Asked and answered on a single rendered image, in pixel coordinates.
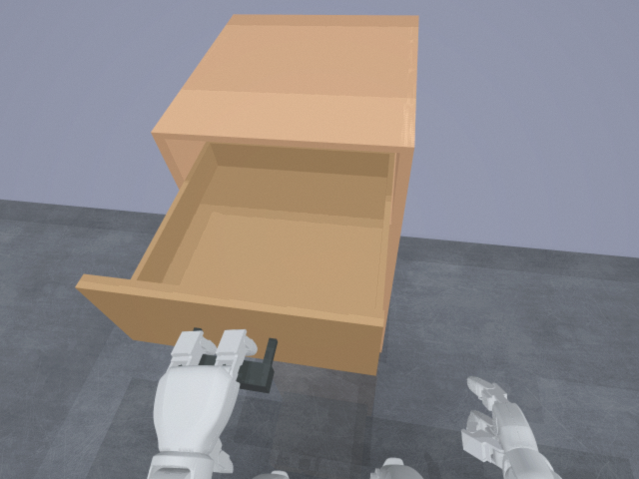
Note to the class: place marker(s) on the handle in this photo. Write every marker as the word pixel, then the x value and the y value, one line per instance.
pixel 254 376

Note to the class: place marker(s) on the robot left hand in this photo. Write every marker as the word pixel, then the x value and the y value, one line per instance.
pixel 193 402

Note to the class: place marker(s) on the left robot forearm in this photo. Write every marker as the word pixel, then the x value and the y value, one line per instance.
pixel 181 465

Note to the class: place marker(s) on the drawer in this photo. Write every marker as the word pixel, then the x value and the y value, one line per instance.
pixel 285 242

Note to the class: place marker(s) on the robot right hand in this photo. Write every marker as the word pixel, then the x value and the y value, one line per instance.
pixel 488 439

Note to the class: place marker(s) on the right robot shin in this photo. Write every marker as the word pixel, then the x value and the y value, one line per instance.
pixel 389 461

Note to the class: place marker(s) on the right robot forearm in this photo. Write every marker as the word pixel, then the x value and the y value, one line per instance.
pixel 525 463

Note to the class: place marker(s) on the cabinet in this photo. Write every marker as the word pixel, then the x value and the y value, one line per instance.
pixel 345 82

